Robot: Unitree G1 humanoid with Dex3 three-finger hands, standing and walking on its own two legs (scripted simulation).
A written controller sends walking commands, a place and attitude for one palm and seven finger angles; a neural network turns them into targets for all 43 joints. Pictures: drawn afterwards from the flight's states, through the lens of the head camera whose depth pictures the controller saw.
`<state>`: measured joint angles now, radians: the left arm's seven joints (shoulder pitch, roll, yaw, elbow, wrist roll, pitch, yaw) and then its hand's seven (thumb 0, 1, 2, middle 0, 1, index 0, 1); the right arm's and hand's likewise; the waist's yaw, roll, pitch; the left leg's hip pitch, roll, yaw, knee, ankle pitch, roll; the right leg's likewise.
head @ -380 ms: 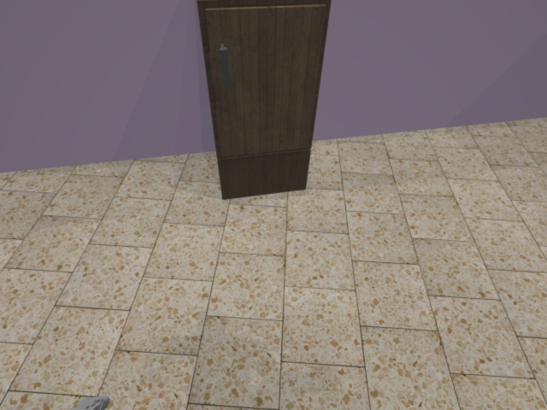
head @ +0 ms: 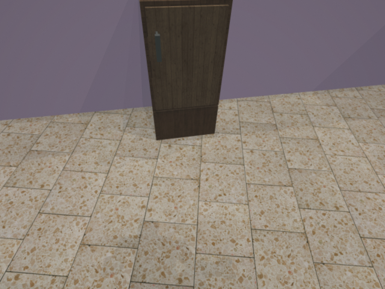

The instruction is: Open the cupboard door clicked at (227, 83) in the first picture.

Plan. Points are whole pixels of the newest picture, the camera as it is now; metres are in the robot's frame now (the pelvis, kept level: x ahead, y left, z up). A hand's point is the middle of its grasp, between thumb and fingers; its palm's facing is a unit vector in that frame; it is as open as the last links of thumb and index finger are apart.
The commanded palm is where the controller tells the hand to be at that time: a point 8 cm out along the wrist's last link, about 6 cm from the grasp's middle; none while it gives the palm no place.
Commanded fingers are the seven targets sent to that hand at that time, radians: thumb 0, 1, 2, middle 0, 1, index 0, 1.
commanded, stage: stand and wait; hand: left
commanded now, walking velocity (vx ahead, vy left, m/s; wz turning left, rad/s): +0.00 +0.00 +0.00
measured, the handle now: (157, 46) +1.20 +0.25 -0.05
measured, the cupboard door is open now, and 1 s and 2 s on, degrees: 0 0 0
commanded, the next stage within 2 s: look at it before walking up in 0.44 s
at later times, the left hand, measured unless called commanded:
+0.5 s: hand out of the picture +0.07 +0.24 -0.15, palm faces -0.04 -0.94 -0.33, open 7.4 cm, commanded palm none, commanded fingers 0.00 0.90 0.90 -0.20 -0.30 -0.20 -0.30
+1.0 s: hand out of the picture +0.07 +0.24 -0.15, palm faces -0.04 -0.94 -0.32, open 7.4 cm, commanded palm none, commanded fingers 0.00 0.90 0.90 -0.20 -0.30 -0.20 -0.30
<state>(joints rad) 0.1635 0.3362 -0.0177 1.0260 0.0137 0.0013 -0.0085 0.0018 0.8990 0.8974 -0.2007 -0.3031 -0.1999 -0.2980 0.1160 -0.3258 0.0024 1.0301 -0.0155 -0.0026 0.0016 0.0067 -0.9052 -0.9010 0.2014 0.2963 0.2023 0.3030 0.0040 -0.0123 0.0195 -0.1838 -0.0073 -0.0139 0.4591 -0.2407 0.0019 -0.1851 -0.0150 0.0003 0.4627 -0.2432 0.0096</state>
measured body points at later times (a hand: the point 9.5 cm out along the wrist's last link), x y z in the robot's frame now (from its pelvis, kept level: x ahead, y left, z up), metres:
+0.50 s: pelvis -0.01 +0.00 +0.00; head -0.01 +0.00 +0.45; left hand +0.07 +0.29 -0.13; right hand +0.06 -0.30 -0.13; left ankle +0.01 +0.12 -0.74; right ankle +0.01 -0.13 -0.74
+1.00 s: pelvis +0.00 -0.01 +0.01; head +0.00 +0.00 +0.45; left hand +0.07 +0.29 -0.13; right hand +0.08 -0.30 -0.13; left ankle +0.01 +0.12 -0.74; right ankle +0.01 -0.13 -0.74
